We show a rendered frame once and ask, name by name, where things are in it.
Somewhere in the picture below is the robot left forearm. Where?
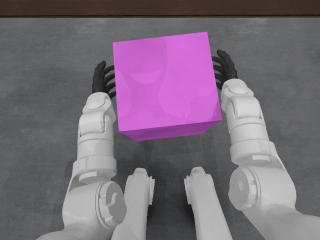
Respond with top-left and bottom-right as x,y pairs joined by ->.
62,92 -> 117,221

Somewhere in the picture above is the carton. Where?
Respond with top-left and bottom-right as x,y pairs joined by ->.
113,31 -> 222,142

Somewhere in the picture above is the right robot thigh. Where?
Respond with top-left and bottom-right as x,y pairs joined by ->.
184,171 -> 233,240

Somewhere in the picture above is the left robot shin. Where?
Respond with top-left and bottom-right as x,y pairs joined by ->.
125,168 -> 149,189

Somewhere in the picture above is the robot right forearm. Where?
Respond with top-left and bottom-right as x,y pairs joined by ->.
221,78 -> 297,197

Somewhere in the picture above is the robot right hand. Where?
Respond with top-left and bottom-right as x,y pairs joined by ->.
211,49 -> 238,91

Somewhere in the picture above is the right robot upper arm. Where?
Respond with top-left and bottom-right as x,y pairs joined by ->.
228,165 -> 320,240

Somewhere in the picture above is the robot left hand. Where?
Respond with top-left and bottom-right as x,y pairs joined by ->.
92,61 -> 116,99

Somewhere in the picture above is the left robot upper arm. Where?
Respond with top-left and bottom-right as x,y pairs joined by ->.
36,180 -> 127,240

